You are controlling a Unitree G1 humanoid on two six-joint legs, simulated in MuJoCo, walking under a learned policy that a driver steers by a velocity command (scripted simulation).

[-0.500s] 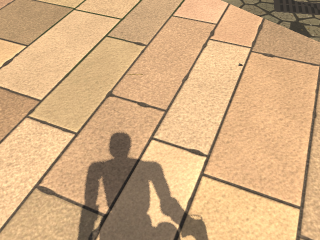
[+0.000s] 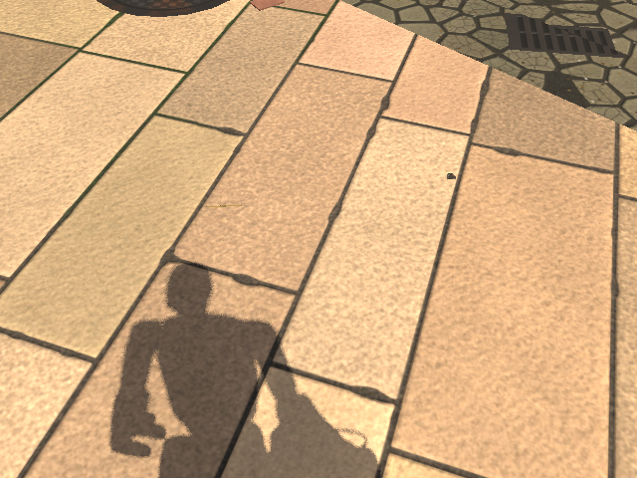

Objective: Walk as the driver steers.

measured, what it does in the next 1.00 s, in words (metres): walks ahead, turning right: right foot, then left foot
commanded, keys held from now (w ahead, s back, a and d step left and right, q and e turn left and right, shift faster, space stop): w+e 0.34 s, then e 0.50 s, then w+e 0.02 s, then w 0.14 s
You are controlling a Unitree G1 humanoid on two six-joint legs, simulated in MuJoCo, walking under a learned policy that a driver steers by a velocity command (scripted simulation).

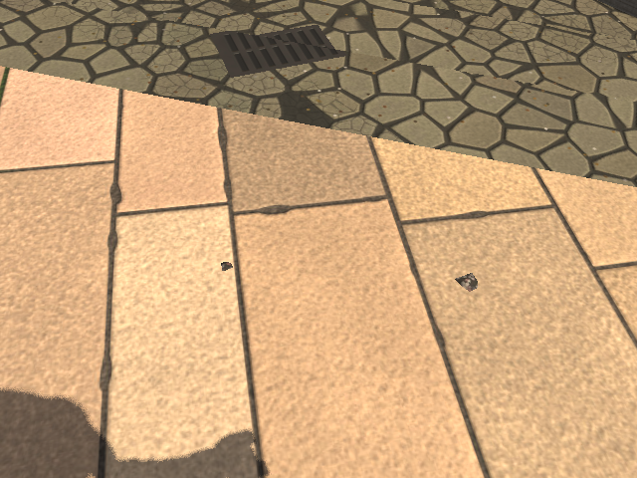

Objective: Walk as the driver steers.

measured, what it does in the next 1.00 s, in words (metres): walks ahead: right foot, then left foot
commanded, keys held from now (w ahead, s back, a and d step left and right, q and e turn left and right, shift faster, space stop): w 1.00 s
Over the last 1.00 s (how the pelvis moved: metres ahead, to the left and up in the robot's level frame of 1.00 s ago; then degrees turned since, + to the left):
0.43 -0.11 -0.01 -30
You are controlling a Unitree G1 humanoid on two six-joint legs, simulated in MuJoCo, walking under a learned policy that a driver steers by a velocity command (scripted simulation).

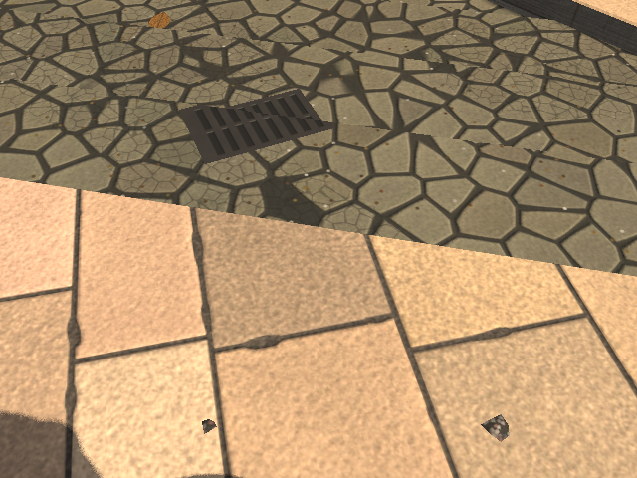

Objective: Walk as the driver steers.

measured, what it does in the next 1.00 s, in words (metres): walks ahead, turning left: right foot, then left foot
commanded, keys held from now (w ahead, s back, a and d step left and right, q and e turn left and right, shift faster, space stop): w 0.22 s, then w+q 0.70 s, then w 0.08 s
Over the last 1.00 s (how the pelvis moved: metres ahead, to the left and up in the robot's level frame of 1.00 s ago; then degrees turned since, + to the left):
0.40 0.01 0.01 -1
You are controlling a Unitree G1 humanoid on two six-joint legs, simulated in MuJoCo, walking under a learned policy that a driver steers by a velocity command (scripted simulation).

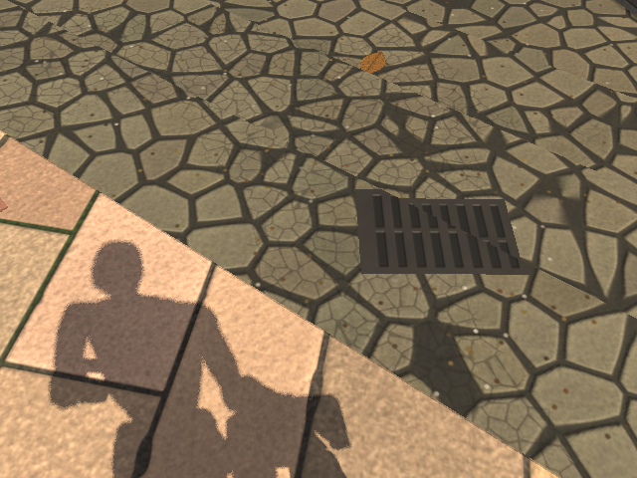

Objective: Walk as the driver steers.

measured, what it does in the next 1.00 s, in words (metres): walks ahead: right foot, then left foot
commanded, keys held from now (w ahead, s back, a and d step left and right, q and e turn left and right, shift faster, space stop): w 1.00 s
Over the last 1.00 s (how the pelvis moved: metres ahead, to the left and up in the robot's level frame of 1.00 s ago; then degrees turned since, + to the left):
0.53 0.04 0.00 22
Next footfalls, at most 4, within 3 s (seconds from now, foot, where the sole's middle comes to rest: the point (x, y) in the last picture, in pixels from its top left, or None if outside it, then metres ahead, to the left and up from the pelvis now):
0.32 right None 0.37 -0.15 -0.78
0.84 left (262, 391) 0.65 0.11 -0.78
1.40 right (359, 284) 0.95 -0.12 -0.82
1.90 left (268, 196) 1.26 0.11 -0.82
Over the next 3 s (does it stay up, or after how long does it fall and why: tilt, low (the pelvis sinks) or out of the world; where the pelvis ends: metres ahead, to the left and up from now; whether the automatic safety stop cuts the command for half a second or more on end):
stays up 1.65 -0.16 -0.10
